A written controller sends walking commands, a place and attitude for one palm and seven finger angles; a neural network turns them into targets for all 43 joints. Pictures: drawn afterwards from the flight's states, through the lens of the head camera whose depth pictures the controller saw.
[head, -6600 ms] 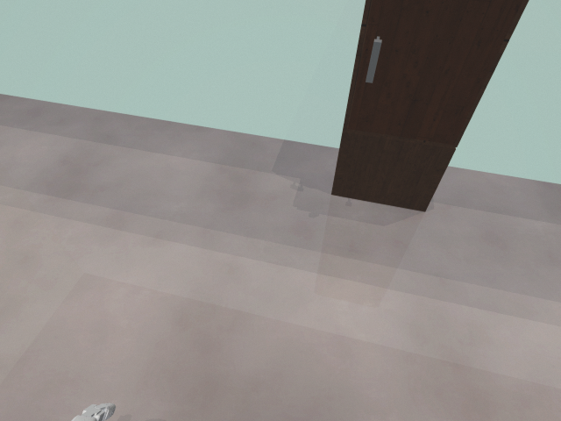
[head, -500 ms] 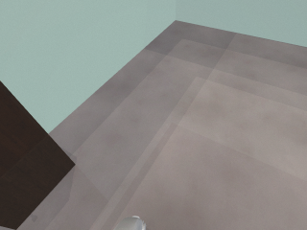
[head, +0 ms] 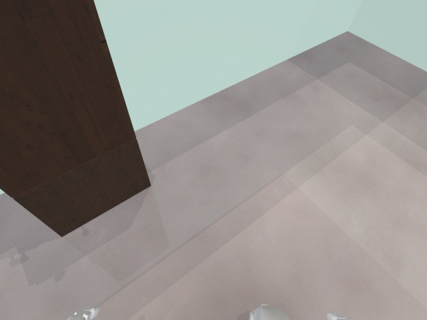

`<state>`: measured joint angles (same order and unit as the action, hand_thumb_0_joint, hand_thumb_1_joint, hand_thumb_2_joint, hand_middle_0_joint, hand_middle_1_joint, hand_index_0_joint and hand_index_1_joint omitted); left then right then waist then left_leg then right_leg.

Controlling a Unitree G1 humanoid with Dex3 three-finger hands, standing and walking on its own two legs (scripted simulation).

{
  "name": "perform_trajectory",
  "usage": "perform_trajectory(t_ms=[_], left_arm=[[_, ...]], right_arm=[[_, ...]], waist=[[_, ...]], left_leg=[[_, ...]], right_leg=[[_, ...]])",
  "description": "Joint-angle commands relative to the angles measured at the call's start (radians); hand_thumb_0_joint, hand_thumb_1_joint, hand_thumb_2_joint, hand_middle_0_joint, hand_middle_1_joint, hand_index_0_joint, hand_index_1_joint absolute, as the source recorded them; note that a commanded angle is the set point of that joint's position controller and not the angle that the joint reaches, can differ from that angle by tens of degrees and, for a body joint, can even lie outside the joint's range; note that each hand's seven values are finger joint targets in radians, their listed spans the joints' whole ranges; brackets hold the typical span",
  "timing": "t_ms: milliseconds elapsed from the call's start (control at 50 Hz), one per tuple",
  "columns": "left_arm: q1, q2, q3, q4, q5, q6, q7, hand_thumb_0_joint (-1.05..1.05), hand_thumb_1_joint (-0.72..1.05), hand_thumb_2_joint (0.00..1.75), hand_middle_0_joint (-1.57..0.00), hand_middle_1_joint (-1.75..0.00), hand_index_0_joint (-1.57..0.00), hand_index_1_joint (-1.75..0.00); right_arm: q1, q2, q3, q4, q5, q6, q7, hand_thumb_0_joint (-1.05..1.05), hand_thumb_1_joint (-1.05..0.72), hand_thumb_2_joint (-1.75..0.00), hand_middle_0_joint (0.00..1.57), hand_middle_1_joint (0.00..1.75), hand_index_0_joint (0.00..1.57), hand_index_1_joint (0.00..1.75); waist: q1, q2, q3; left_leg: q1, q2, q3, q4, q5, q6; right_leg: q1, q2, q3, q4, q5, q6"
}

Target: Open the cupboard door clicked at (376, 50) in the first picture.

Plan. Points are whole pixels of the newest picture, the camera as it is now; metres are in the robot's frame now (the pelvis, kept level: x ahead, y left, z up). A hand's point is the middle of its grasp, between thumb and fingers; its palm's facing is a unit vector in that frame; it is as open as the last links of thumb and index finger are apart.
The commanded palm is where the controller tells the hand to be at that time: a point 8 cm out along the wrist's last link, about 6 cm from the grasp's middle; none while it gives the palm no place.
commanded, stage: turn to face it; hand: left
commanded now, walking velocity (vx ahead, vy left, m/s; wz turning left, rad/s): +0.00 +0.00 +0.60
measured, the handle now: out of the picture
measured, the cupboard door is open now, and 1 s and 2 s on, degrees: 0 0 0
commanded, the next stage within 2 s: take the last steps up to it in 1.18 s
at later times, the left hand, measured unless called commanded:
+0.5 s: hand out of the picture +0.01 +0.17 -0.15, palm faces +0.32 -0.90 -0.28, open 7.4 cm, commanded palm none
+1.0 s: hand out of the picture -0.05 +0.23 -0.15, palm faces +0.57 -0.78 -0.26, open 7.4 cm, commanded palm none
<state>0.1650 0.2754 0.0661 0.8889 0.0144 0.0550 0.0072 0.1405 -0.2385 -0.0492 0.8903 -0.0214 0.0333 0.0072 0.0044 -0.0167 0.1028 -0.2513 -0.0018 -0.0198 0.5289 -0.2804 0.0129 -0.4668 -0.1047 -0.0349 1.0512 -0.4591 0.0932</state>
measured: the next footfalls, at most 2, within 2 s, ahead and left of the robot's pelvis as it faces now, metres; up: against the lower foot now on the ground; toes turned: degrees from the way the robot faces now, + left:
right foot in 0.18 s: +0.08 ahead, -0.15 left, +0.00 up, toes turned +3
left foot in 0.62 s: -0.01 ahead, +0.10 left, +0.00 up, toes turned +31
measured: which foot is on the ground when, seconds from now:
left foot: down 0.00-0.18, up 0.20-0.60, down 0.62-1.00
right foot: up 0.00-0.16, down 0.18-0.62, up 0.64-1.00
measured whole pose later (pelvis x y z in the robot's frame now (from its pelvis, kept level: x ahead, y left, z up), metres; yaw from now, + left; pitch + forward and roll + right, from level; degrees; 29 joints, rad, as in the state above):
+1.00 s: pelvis -0.01 -0.01 +0.01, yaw +34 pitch -1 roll -1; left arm 0.16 0.25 0.06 0.91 0.02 0.06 0.02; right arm 0.21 -0.19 -0.03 0.92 -0.02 0.03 0.00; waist -0.01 -0.01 0.06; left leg -0.23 -0.05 -0.03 0.44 -0.20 0.06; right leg -0.43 -0.09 -0.02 0.98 -0.40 0.10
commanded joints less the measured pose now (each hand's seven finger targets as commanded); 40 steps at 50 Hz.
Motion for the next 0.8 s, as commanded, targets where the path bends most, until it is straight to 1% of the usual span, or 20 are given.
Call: perform_trajectory(t_ms=[0, 80, 120, 140, 160, 180, 200, 240, 280, 380, 480, 520, 560, 580, 600, 620, 640, 660, 700, 780], left_arm=[[-0.034, 0.054, 0.017, -0.103, -0.003, -0.023, 0.004, 0.00, 0.90, 0.90, -0.20, -0.30, -0.20, -0.30], [0.003, 0.058, 0.015, -0.109, -0.009, -0.038, 0.007, 0.00, 0.90, 0.90, -0.20, -0.30, -0.20, -0.30], [0.084, 0.075, 0.023, -0.095, -0.009, -0.051, 0.011, 0.00, 0.90, 0.90, -0.20, -0.30, -0.20, -0.30], [0.119, 0.138, 0.033, -0.088, 0.000, -0.064, 0.017, 0.00, 0.90, 0.90, -0.20, -0.30, -0.20, -0.30], [0.132, 0.242, 0.053, -0.095, 0.016, -0.070, 0.025, 0.00, 0.90, 0.90, -0.20, -0.30, -0.20, -0.30], [0.131, 0.243, 0.048, -0.101, 0.007, -0.063, 0.030, 0.00, 0.90, 0.90, -0.20, -0.30, -0.20, -0.30], [0.070, 0.183, 0.040, -0.110, 0.006, -0.066, 0.033, 0.00, 0.90, 0.90, -0.20, -0.30, -0.20, -0.30], [-0.026, 0.131, 0.019, -0.129, 0.004, -0.061, 0.026, 0.00, 0.90, 0.90, -0.20, -0.30, -0.20, -0.30], [-0.039, 0.099, 0.009, -0.129, 0.007, -0.062, 0.025, 0.00, 0.90, 0.90, -0.20, -0.30, -0.20, -0.30], [0.061, 0.114, 0.015, -0.090, 0.010, -0.061, 0.029, 0.00, 0.90, 0.90, -0.20, -0.30, -0.20, -0.30], [0.116, 0.153, 0.029, -0.056, 0.017, -0.055, 0.026, 0.00, 0.90, 0.90, -0.20, -0.30, -0.20, -0.30], [0.120, 0.168, 0.038, -0.051, 0.017, -0.050, 0.025, 0.00, 0.90, 0.90, -0.20, -0.30, -0.20, -0.30], [0.105, 0.168, 0.041, -0.046, 0.009, -0.045, 0.020, 0.00, 0.90, 0.90, -0.20, -0.30, -0.20, -0.30], [0.091, 0.151, 0.039, -0.047, 0.000, -0.039, 0.017, 0.00, 0.90, 0.90, -0.20, -0.30, -0.20, -0.30], [0.092, 0.087, 0.030, -0.082, -0.010, -0.034, 0.009, 0.00, 0.90, 0.90, -0.20, -0.30, -0.20, -0.30], [0.013, 0.052, 0.007, -0.124, -0.003, -0.027, 0.013, 0.00, 0.90, 0.90, -0.20, -0.30, -0.20, -0.30], [-0.010, 0.070, 0.010, -0.120, 0.001, -0.019, 0.015, 0.00, 0.90, 0.90, -0.20, -0.30, -0.20, -0.30], [-0.022, 0.059, 0.014, -0.098, 0.004, -0.015, 0.019, 0.00, 0.90, 0.90, -0.20, -0.30, -0.20, -0.30], [-0.007, 0.073, 0.023, -0.062, 0.001, -0.019, 0.010, 0.00, 0.90, 0.90, -0.20, -0.30, -0.20, -0.30], [0.054, 0.071, 0.023, -0.024, 0.002, -0.016, 0.004, 0.00, 0.90, 0.90, -0.20, -0.30, -0.20, -0.30]], right_arm=[[0.032, -0.219, -0.066, -0.057, -0.005, -0.016, -0.008, 0.00, -0.90, -0.90, 0.20, 0.30, 0.20, 0.30], [0.004, -0.223, -0.072, -0.068, -0.004, -0.008, -0.005, 0.00, -0.90, -0.90, 0.20, 0.30, 0.20, 0.30], [-0.025, -0.206, -0.073, -0.081, 0.002, -0.005, -0.004, 0.00, -0.90, -0.90, 0.20, 0.30, 0.20, 0.30], [-0.004, -0.154, -0.066, -0.087, 0.012, -0.006, 0.000, 0.00, -0.90, -0.90, 0.20, 0.30, 0.20, 0.30], [0.019, -0.081, -0.052, -0.114, 0.013, -0.008, 0.003, 0.00, -0.90, -0.90, 0.20, 0.30, 0.20, 0.30], [0.005, -0.139, -0.066, -0.119, 0.009, 0.000, -0.001, 0.00, -0.90, -0.90, 0.20, 0.30, 0.20, 0.30], [0.017, -0.141, -0.069, -0.094, 0.003, 0.010, 0.003, 0.00, -0.90, -0.90, 0.20, 0.30, 0.20, 0.30], [0.035, -0.128, -0.069, -0.055, -0.002, 0.023, 0.018, 0.00, -0.90, -0.90, 0.20, 0.30, 0.20, 0.30], [0.057, -0.115, -0.065, -0.041, -0.001, 0.028, 0.029, 0.00, -0.90, -0.90, 0.20, 0.30, 0.20, 0.30], [-0.010, -0.097, -0.053, -0.047, 0.003, 0.034, 0.031, 0.00, -0.90, -0.90, 0.20, 0.30, 0.20, 0.30], [-0.062, -0.068, -0.032, -0.062, 0.011, 0.017, 0.030, 0.00, -0.90, -0.90, 0.20, 0.30, 0.20, 0.30], [-0.040, -0.067, -0.027, -0.061, 0.012, 0.008, 0.027, 0.00, -0.90, -0.90, 0.20, 0.30, 0.20, 0.30], [0.025, -0.089, -0.032, -0.047, 0.008, -0.001, 0.025, 0.00, -0.90, -0.90, 0.20, 0.30, 0.20, 0.30], [0.089, -0.132, -0.044, -0.033, 0.007, -0.010, 0.025, 0.00, -0.90, -0.90, 0.20, 0.30, 0.20, 0.30], [0.151, -0.252, -0.074, -0.030, -0.001, -0.022, 0.018, 0.00, -0.90, -0.90, 0.20, 0.30, 0.20, 0.30], [0.217, -0.311, -0.083, -0.007, 0.009, -0.016, 0.007, 0.00, -0.90, -0.90, 0.20, 0.30, 0.20, 0.30], [0.216, -0.289, -0.077, 0.007, 0.006, -0.014, -0.002, 0.00, -0.90, -0.90, 0.20, 0.30, 0.20, 0.30], [0.178, -0.248, -0.068, 0.002, 0.003, -0.019, -0.012, 0.00, -0.90, -0.90, 0.20, 0.30, 0.20, 0.30], [0.083, -0.197, -0.047, -0.028, 0.002, -0.022, -0.020, 0.00, -0.90, -0.90, 0.20, 0.30, 0.20, 0.30], [0.053, -0.174, -0.038, -0.044, 0.007, -0.030, -0.020, 0.00, -0.90, -0.90, 0.20, 0.30, 0.20, 0.30]], waist=[[-0.037, 0.173, -0.134], [-0.017, 0.210, -0.151], [0.032, 0.172, -0.164], [0.046, 0.005, -0.183], [0.050, -0.311, -0.196], [0.052, -0.219, -0.202], [0.019, -0.164, -0.161], [-0.020, -0.162, -0.077], [-0.036, -0.170, -0.053], [0.011, -0.164, -0.068], [0.043, -0.185, -0.118], [0.044, -0.198, -0.150], [0.005, -0.165, -0.178], [-0.038, -0.051, -0.207], [-0.073, 0.275, -0.236], [-0.103, 0.349, -0.227], [-0.094, 0.238, -0.212], [-0.085, 0.285, -0.188], [-0.044, 0.212, -0.136], [-0.009, 0.141, -0.139]], left_leg=[[0.078, 0.213, -0.235, -0.148, 0.475, 0.148], [0.031, 0.186, -0.286, -0.084, 0.512, 0.131], [-0.073, 0.142, -0.275, -0.005, 0.394, 0.084], [-0.201, 0.061, -0.215, 0.126, 0.177, 0.021], [-0.373, -0.088, -0.033, 0.389, -0.296, -0.062], [-0.329, -0.033, -0.074, 0.576, -0.354, -0.055], [-0.318, -0.005, -0.103, 0.667, -0.279, -0.049], [-0.324, 0.020, -0.050, 0.751, -0.154, -0.063], [-0.309, 0.029, -0.018, 0.740, -0.086, -0.074], [-0.302, 0.046, 0.040, 0.578, -0.100, -0.093], [-0.215, 0.049, 0.108, 0.302, -0.165, -0.082], [-0.152, 0.039, 0.136, 0.200, -0.154, -0.068], [-0.027, 0.031, 0.148, 0.030, -0.013, -0.052], [0.127, 0.056, 0.094, -0.101, 0.140, -0.035], [0.303, 0.304, -0.258, -0.159, 0.478, 0.076], [0.288, 0.432, -0.379, -0.166, 0.789, 0.184], [0.264, 0.432, -0.310, -0.149, 0.747, 0.208], [0.222, 0.357, -0.274, -0.156, 0.710, 0.178], [0.150, 0.276, -0.196, -0.159, 0.630, 0.137], [0.125, 0.214, -0.154, -0.203, 0.496, 0.116]], right_leg=[[0.015, 0.031, 0.006, -0.127, 0.019, 0.007], [0.150, 0.079, -0.013, -0.347, 0.067, -0.002], [0.323, 0.068, -0.013, -0.561, 0.239, -0.009], [0.467, -0.061, 0.106, -0.697, 0.282, -0.039], [0.533, -0.361, 0.415, -0.757, 0.440, -0.157], [0.415, -0.437, 0.408, -0.754, 0.512, -0.242], [0.339, -0.368, 0.314, -0.764, 0.406, -0.238], [0.260, -0.255, 0.167, -0.758, 0.317, -0.192], [0.235, -0.215, 0.049, -0.748, 0.357, -0.169], [0.333, -0.242, -0.025, -0.743, 0.408, -0.189], [0.412, -0.284, -0.075, -0.654, 0.618, -0.211], [0.421, -0.292, -0.095, -0.600, 0.672, -0.201], [0.372, -0.273, -0.148, -0.504, 0.616, -0.150], [0.266, -0.246, -0.171, -0.363, 0.524, -0.103], [-0.020, -0.102, -0.204, -0.124, 0.081, -0.014], [-0.129, -0.033, -0.100, 0.022, -0.252, 0.008], [-0.129, -0.054, -0.032, 0.096, -0.196, -0.010], [-0.139, -0.055, -0.007, 0.120, -0.135, -0.008], [-0.118, -0.043, 0.017, 0.159, -0.004, -0.003], [-0.072, -0.020, 0.016, 0.128, 0.110, 0.008]])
